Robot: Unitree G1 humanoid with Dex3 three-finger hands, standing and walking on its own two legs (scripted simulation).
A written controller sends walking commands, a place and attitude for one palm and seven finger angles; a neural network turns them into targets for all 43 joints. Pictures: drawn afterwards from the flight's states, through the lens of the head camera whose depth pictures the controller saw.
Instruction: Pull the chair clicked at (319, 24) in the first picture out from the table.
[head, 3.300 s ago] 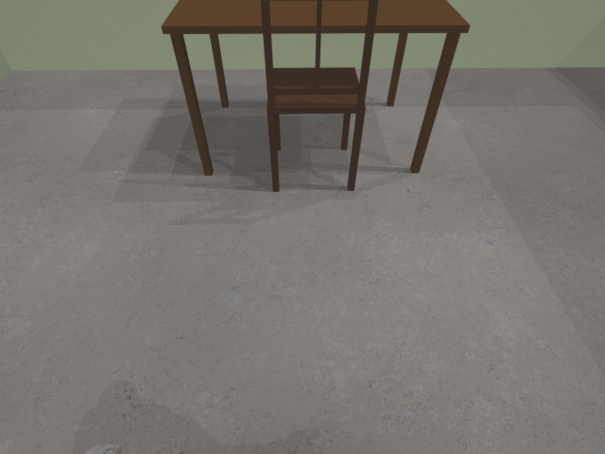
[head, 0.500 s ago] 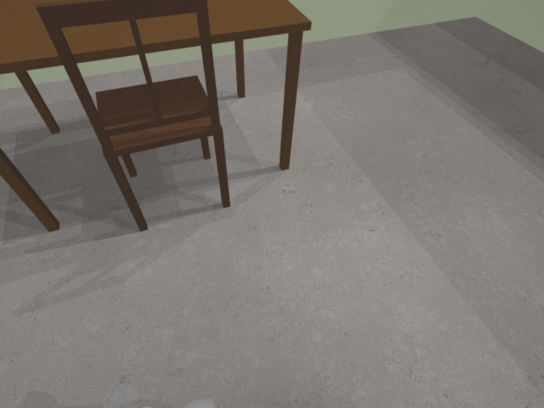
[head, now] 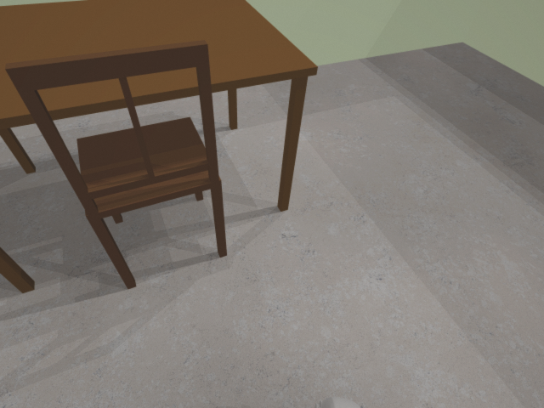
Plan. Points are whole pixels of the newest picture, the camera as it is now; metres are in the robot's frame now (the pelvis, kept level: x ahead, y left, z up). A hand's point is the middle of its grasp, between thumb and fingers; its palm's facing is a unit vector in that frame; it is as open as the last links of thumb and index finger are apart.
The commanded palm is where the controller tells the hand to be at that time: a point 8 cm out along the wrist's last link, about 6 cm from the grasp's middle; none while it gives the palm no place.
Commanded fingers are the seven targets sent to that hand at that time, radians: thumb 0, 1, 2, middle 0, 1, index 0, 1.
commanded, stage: walk to a spot facing it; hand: left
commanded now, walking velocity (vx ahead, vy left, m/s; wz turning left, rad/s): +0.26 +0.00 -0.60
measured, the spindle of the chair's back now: (138, 132) +0.74 +0.41 -0.07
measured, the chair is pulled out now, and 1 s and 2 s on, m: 0.00 0.00 0.00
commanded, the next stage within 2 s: turn to face it in 0.12 s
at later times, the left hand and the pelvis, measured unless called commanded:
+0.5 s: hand (243, 312) +0.32 +0.08 -0.16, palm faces -0.10 -0.97 -0.20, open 7.3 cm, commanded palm none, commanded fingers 0.00 0.90 0.90 -0.20 -0.30 -0.20 -0.30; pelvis +0.18 -0.07 -0.01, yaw -4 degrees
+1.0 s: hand (173, 361) +0.22 +0.19 -0.17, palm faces +0.28 -0.91 -0.29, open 7.4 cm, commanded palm none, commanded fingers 0.00 0.90 0.90 -0.20 -0.30 -0.20 -0.30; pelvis +0.22 -0.05 -0.01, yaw +13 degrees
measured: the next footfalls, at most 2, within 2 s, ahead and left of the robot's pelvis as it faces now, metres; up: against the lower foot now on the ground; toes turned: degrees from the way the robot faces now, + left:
right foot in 0.28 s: +0.26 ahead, -0.15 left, +0.00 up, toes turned -17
left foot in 0.76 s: +0.25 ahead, +0.07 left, +0.00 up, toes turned +15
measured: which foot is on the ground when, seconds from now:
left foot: down 0.00-0.28, up 0.30-0.74, down 0.76-1.00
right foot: up 0.00-0.26, down 0.28-0.76, up 0.78-1.00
